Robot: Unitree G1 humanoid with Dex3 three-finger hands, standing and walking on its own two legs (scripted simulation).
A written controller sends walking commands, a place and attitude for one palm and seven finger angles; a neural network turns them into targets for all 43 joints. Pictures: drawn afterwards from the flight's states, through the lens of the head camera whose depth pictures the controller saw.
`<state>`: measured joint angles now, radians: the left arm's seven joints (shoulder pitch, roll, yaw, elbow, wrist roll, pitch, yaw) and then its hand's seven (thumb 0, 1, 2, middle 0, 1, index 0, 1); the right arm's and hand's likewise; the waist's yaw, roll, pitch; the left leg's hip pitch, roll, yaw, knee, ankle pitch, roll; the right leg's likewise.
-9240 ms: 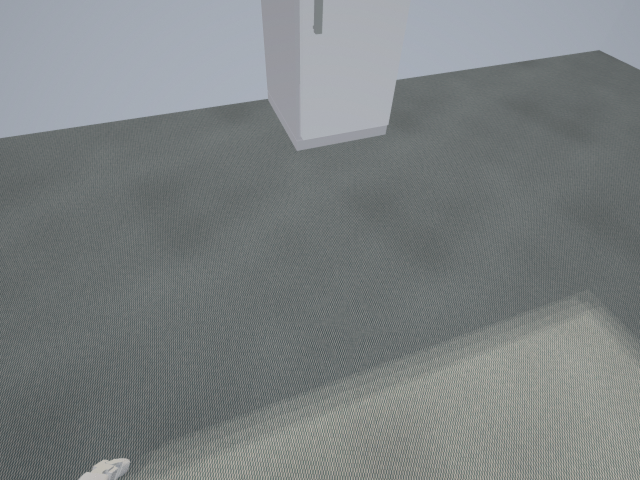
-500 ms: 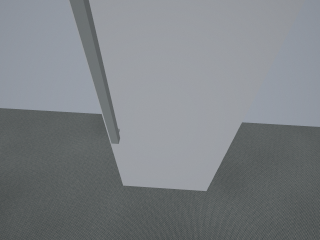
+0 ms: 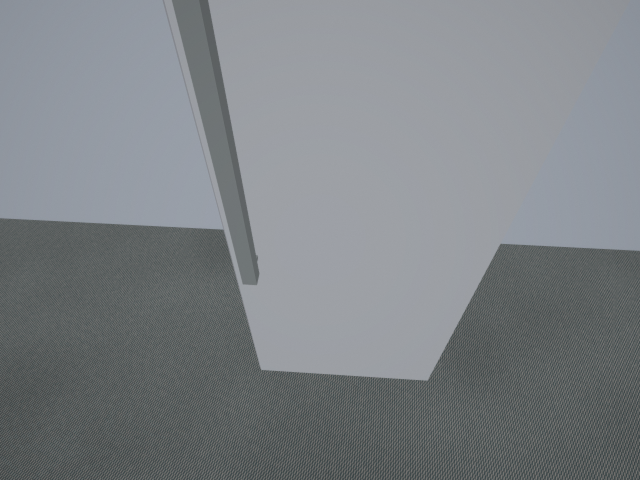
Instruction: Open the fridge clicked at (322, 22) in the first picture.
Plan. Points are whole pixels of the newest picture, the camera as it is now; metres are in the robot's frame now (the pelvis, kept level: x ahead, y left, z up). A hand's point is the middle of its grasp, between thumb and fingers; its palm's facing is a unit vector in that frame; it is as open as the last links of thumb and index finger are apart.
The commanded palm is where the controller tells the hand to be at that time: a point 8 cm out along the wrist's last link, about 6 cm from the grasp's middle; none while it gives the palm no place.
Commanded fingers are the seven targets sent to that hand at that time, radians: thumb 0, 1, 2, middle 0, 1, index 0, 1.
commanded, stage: look again from close up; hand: left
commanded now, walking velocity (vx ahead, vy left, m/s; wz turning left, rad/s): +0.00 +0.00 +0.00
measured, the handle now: (232, 168) +0.51 +0.17 +0.12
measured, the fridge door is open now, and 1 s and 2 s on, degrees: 0 0 0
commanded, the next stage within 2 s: raise the hand to about handle height in 0.64 s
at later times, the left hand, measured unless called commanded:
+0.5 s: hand out of the picture -0.02 +0.19 -0.17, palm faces +0.01 -0.98 -0.20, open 7.4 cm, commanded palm none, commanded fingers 0.00 0.90 0.90 -0.20 -0.30 -0.20 -0.30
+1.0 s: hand (184, 407) +0.20 +0.18 +0.00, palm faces +0.16 -0.99 -0.03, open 7.7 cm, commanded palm +0.10 +0.24 -0.06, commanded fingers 0.00 0.57 0.76 -0.22 -0.51 -0.22 -0.51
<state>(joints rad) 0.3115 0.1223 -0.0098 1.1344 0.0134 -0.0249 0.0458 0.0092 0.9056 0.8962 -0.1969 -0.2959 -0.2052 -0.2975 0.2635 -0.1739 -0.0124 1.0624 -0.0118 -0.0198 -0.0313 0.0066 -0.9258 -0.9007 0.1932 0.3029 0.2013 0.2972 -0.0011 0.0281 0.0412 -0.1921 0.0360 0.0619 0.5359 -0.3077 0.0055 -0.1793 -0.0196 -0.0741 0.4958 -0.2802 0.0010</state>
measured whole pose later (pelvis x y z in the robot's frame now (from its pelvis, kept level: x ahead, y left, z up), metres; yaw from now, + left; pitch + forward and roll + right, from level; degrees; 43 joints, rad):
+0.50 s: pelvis -0.02 +0.02 +0.00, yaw -1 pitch -2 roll +0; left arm 0.30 0.15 -0.01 1.11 0.02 0.00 0.03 0.01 0.91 0.90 -0.19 -0.30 -0.20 -0.30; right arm 0.33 -0.13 0.01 1.09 -0.01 -0.02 -0.02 0.00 -0.91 -0.90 0.20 0.30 0.20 0.30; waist 0.00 0.00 0.04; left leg -0.19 -0.02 0.09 0.46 -0.24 0.05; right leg -0.21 -0.07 -0.04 0.48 -0.24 0.03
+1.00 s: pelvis -0.03 +0.00 -0.02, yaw +1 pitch +4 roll +0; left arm 0.29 0.18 0.08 0.20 -0.19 -0.30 -0.04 0.03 0.81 0.84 -0.20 -0.37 -0.21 -0.38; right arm 0.24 -0.26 -0.02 0.73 0.02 -0.32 -0.03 0.01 -0.91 -0.90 0.20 0.30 0.20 0.30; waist -0.03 0.00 -0.07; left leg -0.45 0.01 0.05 0.72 -0.34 0.01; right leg -0.45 -0.06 -0.08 0.73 -0.35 0.00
